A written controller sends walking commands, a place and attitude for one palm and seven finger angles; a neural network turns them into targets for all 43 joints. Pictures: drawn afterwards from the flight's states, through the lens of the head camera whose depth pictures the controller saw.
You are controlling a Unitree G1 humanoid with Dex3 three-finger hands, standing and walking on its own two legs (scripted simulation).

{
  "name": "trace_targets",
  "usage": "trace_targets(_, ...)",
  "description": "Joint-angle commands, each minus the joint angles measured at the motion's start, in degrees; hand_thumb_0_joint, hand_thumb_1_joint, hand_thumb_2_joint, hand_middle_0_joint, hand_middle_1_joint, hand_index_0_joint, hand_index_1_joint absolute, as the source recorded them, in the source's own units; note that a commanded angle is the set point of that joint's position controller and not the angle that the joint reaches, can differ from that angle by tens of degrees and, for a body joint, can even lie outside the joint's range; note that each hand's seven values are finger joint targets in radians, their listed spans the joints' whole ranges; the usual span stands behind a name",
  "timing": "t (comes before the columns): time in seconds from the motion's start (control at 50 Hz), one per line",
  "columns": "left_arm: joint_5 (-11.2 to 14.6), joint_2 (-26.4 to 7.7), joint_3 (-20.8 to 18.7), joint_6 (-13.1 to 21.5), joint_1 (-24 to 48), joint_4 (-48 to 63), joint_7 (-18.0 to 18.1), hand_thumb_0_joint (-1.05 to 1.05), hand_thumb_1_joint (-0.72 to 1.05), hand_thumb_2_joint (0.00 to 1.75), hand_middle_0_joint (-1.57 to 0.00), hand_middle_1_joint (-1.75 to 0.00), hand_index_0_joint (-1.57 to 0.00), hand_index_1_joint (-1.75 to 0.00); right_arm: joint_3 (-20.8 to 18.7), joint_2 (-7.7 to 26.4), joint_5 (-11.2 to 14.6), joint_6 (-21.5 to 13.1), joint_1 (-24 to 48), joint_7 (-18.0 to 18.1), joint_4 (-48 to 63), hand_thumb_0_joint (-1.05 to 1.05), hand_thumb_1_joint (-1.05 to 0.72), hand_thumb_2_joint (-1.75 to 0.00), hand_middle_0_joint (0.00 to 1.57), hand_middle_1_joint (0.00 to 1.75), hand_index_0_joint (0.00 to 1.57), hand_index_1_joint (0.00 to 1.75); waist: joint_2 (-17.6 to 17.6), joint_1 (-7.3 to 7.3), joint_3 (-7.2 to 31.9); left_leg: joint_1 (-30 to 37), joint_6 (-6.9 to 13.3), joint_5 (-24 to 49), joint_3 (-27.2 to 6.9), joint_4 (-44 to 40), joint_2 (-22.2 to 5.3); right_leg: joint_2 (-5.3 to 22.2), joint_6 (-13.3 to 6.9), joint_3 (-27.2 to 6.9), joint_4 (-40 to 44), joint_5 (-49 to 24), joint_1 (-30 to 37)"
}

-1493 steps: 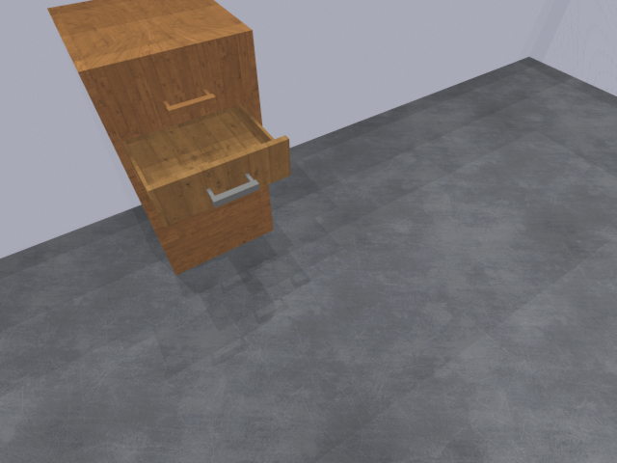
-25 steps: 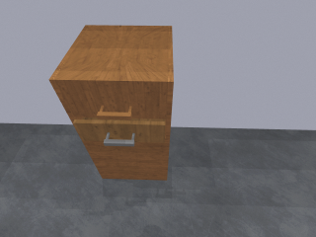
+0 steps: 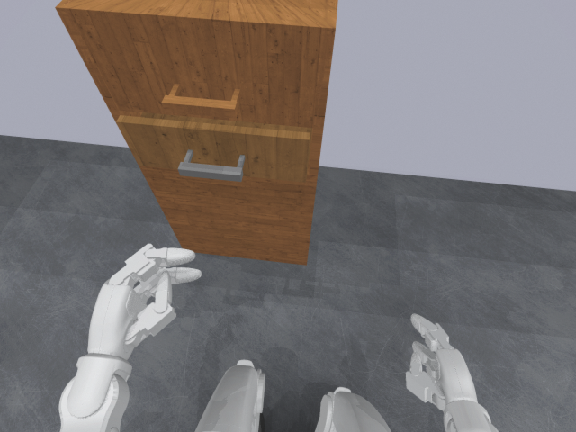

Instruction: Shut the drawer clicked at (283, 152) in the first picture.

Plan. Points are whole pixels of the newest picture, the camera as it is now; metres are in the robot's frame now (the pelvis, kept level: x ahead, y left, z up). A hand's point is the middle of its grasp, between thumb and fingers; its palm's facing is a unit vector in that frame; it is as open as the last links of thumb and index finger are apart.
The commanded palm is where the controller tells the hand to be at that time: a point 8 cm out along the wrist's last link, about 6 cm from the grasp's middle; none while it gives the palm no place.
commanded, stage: raise the hand and make a fist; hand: left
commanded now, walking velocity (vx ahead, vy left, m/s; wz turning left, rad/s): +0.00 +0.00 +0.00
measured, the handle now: (213, 164) +0.60 +0.22 -0.09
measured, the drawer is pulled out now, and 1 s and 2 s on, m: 0.03 0.03 0.03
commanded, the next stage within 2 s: bring the fist close to the handle in 1.28 s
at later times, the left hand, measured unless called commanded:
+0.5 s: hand (194, 250) +0.35 +0.17 +0.01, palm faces -0.06 -1.00 -0.01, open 3.1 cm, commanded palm +0.34 +0.23 +0.02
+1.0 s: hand (202, 219) +0.41 +0.18 +0.01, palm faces -0.04 -1.00 -0.01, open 3.2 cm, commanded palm +0.38 +0.23 +0.01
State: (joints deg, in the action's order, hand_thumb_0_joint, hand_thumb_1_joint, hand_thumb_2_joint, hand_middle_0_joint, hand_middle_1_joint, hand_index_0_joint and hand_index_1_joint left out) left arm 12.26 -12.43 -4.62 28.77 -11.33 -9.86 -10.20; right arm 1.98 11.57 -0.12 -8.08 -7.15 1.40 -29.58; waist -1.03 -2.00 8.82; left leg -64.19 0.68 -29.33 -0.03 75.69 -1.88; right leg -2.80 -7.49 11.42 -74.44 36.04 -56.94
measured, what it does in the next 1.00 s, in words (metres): shifts its weight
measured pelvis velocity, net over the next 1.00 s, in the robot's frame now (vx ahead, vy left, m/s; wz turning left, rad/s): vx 0.00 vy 0.06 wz -0.06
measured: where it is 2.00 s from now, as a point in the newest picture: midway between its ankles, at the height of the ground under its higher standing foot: outside the picture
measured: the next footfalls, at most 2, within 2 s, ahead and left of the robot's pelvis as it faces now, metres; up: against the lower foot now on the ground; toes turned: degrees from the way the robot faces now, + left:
none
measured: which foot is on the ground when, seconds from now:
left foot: down 0.00-1.00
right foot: down 0.00-1.00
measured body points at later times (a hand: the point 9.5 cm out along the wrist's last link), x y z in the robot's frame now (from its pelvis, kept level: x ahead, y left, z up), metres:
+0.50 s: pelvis +0.00 +0.03 +0.00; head +0.11 +0.04 +0.44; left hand +0.35 +0.23 +0.02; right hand +0.11 -0.25 -0.10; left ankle +0.06 +0.11 -0.61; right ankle +0.01 -0.04 -0.61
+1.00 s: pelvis +0.00 +0.06 -0.01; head +0.12 +0.07 +0.42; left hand +0.40 +0.23 +0.01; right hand +0.11 -0.20 -0.12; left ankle +0.06 +0.12 -0.61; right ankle +0.01 -0.04 -0.61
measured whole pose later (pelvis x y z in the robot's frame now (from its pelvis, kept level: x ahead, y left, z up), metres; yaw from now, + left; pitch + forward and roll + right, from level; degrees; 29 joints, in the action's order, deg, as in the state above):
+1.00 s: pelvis +0.00 +0.06 -0.01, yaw -4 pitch +24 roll -4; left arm 6.5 -11.3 -7.9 30.8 23.9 -41.6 -3.0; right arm 0.9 13.6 -1.2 1.0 -12.8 -1.9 -34.3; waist -2.1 3.5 10.1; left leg -71.9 5.9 -29.5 4.6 77.1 -1.6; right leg -1.8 -3.0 7.0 -75.8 34.2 -65.6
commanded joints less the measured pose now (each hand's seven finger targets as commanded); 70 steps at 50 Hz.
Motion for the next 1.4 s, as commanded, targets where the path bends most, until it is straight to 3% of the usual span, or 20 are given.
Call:
trace_targets(0.0,2.5,-6.4,-1.3,1.1,19.8,5.3,-5.9,0.0,0.9,0.9,-0.84,-0.99,-0.84,-0.99,-3.1,9.5,1.1,-3.6,-3.3,1.9,3.5,0.0,-0.9,-0.9,0.2,0.3,0.2,0.3,1.6,6.15,15.9,4.2,2.0,8.0,-2.7,-3.6,0.4,3.9,8.7,-22.8,19.6,-12.4,11.3)
trace_targets(0.08,3.8,-8.8,-7.4,-3.7,19.3,0.9,-4.7,0.0,0.9,0.9,-0.92,-1.08,-0.92,-1.08,-3.2,9.5,1.1,-2.6,-3.7,1.6,3.6,0.0,-0.9,-0.9,0.2,0.3,0.2,0.3,3.0,2.59,20.7,2.6,1.7,10.4,-2.4,-5.0,0.8,5.8,9.7,-24.5,19.7,-18.2,18.0)
trace_targets(0.12,3.3,-10.5,-10.5,-3.8,19.0,-1.3,-3.0,0.0,0.9,0.9,-0.96,-1.12,-0.96,-1.12,-3.3,9.6,0.8,-1.8,-4.3,1.3,3.6,0.0,-0.9,-0.9,0.2,0.3,0.2,0.3,5.3,1.73,21.2,1.2,1.4,11.2,-2.3,-5.7,0.7,6.1,10.2,-24.7,18.8,-21.4,19.9)
trace_targets(0.16,2.8,-10.3,-11.2,-1.9,19.3,0.1,-1.8,0.0,0.9,0.9,-1.0,-1.17,-1.0,-1.17,-3.9,9.3,0.6,-1.3,-5.6,0.8,3.3,0.0,-0.9,-0.9,0.2,0.3,0.2,0.3,3.4,1.19,22.7,2.3,1.2,12.7,-1.9,-6.9,0.6,6.1,10.3,-23.9,17.5,-26.2,20.9)
trace_targets(0.2,1.9,-8.3,-9.0,0.2,20.1,-0.7,-0.9,0.0,0.9,0.9,-1.04,-1.21,-1.04,-1.21,-4.2,9.5,0.7,-0.8,-6.2,0.3,3.0,0.0,-0.9,-0.9,0.2,0.3,0.2,0.3,3.6,2.32,21.0,3.5,1.4,12.9,-1.6,-7.7,0.6,5.3,10.1,-22.2,16.9,-26.1,18.0)
trace_targets(0.28,0.7,-8.3,-8.1,3.2,23.6,-5.3,-0.5,0.0,0.9,0.9,-1.12,-1.3,-1.12,-1.3,-5.0,10.5,0.6,-0.2,-7.3,0.0,2.0,0.0,-0.9,-0.9,0.2,0.3,0.2,0.3,3.8,3.66,18.1,3.9,1.6,10.2,-1.3,-8.0,0.7,3.8,8.8,-20.0,16.6,-17.9,12.3)
trace_targets(0.38,0.2,-6.4,-5.5,5.3,28.7,-5.5,0.9,0.0,0.9,0.9,-1.22,-1.4,-1.22,-1.4,-5.6,11.3,0.5,0.2,-7.8,-0.3,1.6,0.0,-0.9,-0.9,0.2,0.3,0.2,0.3,-0.9,4.28,21.0,11.3,1.8,12.1,-1.6,-9.4,0.8,2.1,7.0,-15.5,14.5,-16.6,6.7)
trace_targets(0.44,-0.7,-6.3,-5.1,6.1,32.2,-6.0,2.5,0.0,0.9,0.9,-1.28,-1.47,-1.28,-1.47,-5.7,11.9,0.2,0.7,-8.2,-0.5,1.2,0.0,-0.9,-0.9,0.2,0.3,0.2,0.3,-1.0,5.01,22.9,15.3,1.8,13.7,-2.6,-9.6,0.6,1.4,6.6,-13.1,12.7,-17.7,3.6)
trace_targets(0.46,-0.9,-6.7,-5.9,6.2,31.3,-6.2,3.0,0.0,0.9,0.9,-1.3,-1.49,-1.3,-1.49,-5.8,11.9,0.1,1.0,-8.3,-0.7,1.2,0.0,-0.9,-0.9,0.2,0.3,0.2,0.3,-2.2,4.26,23.7,17.0,1.5,14.7,-2.9,-10.0,0.5,1.2,6.3,-12.3,12.2,-18.2,2.9)
trace_targets(0.58,-3.0,-4.5,-3.3,5.7,37.4,-11.1,4.8,0.0,0.9,0.9,-1.4,-1.6,-1.4,-1.6,-5.5,12.4,-0.3,2.9,-8.2,-1.7,1.2,0.0,-0.9,-0.9,0.2,0.3,0.2,0.3,-2.4,5.69,22.1,21.6,0.6,14.6,-5.8,-11.1,-0.3,0.6,5.6,-9.2,10.5,-15.7,-4.2)
trace_targets(0.76,-4.8,-1.8,-1.2,5.9,46.6,-15.7,6.2,0.0,0.9,0.9,-1.4,-1.6,-1.4,-1.6,-5.3,12.2,-0.7,5.4,-8.5,-2.5,1.1,0.0,-0.9,-0.9,0.2,0.3,0.2,0.3,-3.9,6.37,24.2,25.8,-0.7,14.0,-9.4,-11.2,-1.0,0.5,5.4,-8.1,8.2,-14.3,-10.3)
trace_targets(0.82,-5.2,-3.9,-3.2,6.0,50.2,-19.7,6.9,0.0,0.9,0.9,-1.4,-1.6,-1.4,-1.6,-5.0,12.5,-0.8,6.2,-9.0,-2.4,0.6,0.0,-0.9,-0.9,0.2,0.3,0.2,0.3,-0.8,7.4,22.7,22.6,-0.2,11.2,-9.7,-10.9,-0.8,0.2,5.5,-8.2,8.1,-13.2,-10.5)
trace_targets(0.94,-5.2,-5.7,-5.6,6.8,49.5,-19.8,6.9,0.0,0.9,0.9,-1.4,-1.6,-1.4,-1.6,-5.2,12.4,-0.8,7.3,-9.7,-2.8,1.1,0.0,-0.9,-0.9,0.2,0.3,0.2,0.3,-4.4,5.11,28.6,25.1,-0.9,15.9,-9.0,-10.5,-0.6,0.1,5.1,-8.4,7.4,-15.6,-8.3)
trace_targets(0.96,-5.0,-4.7,-4.4,6.8,50.0,-18.2,6.7,0.0,0.9,0.9,-1.4,-1.6,-1.4,-1.6,-5.4,12.3,-0.7,7.6,-9.6,-2.9,1.2,0.0,-0.9,-0.9,0.2,0.3,0.2,0.3,-4.4,5.56,29.5,26.1,-0.9,17.6,-8.9,-10.3,-0.8,0.1,5.2,-8.5,7.4,-16.6,-8.0)
trace_targets(1.06,-4.8,-5.3,-4.9,5.8,49.1,-20.4,6.6,0.0,0.9,0.9,-1.4,-1.6,-1.4,-1.6,-5.4,12.4,-0.2,8.8,-10.0,-2.9,0.8,0.0,-0.9,-0.9,0.2,0.3,0.2,0.3,-1.6,6.4,24.5,21.1,-0.2,13.3,-7.9,-10.8,-0.6,0.0,5.5,-8.8,8.8,-14.8,-6.8)
trace_targets(1.14,-4.8,-6.4,-5.7,7.2,50.7,-18.4,7.2,0.0,0.9,0.9,-1.4,-1.6,-1.4,-1.6,-5.4,12.3,-0.3,8.4,-10.2,-2.6,0.5,0.0,-0.9,-0.9,0.2,0.3,0.2,0.3,-3.6,5.96,26.2,21.4,0.0,12.8,-7.1,-10.4,-0.2,0.1,5.4,-9.4,9.1,-14.3,-5.9)
trace_targets(1.2,-4.8,-7.0,-6.0,8.0,51.7,-19.4,7.1,0.0,0.9,0.9,-1.4,-1.6,-1.4,-1.6,-5.4,12.4,-0.4,8.2,-10.5,-2.5,-0.2,0.0,-0.9,-0.9,0.2,0.3,0.2,0.3,-1.6,6.82,25.1,19.9,0.3,12.0,-6.9,-10.0,-0.2,0.0,5.6,-9.6,9.3,-14.0,-5.8)
trace_targets(1.24,-4.7,-6.4,-5.7,8.1,50.1,-19.8,6.8,0.0,0.9,0.9,-1.4,-1.6,-1.4,-1.6,-5.4,12.3,-0.5,8.1,-10.4,-2.7,-0.2,0.0,-0.9,-0.9,0.2,0.3,0.2,0.3,-3.7,6.35,25.9,20.5,0.3,13.1,-6.4,-9.7,0.0,0.1,5.5,-9.8,9.3,-14.8,-5.7)
trace_targets(1.32,-4.4,-5.8,-4.8,7.3,50.1,-21.0,6.0,0.0,0.9,0.9,-1.4,-1.6,-1.4,-1.6,-5.3,12.2,-0.2,8.3,-10.5,-2.7,0.1,0.0,-0.9,-0.9,0.2,0.3,0.2,0.3,-3.1,6.8,24.4,19.4,0.5,13.4,-6.0,-9.6,0.1,0.0,5.5,-9.9,9.6,-15.5,-5.0)
trace_targets(1.38,-3.8,-7.9,-7.0,7.0,49.7,-23.0,5.8,0.0,0.9,0.9,-1.4,-1.6,-1.4,-1.6,-5.1,12.1,-0.2,8.4,-10.2,-2.4,0.0,0.0,-0.9,-0.9,0.2,0.3,0.2,0.3,0.0,6.89,23.4,14.9,1.0,11.9,-4.5,-8.4,0.6,0.1,5.9,-11.2,10.3,-15.6,-2.4)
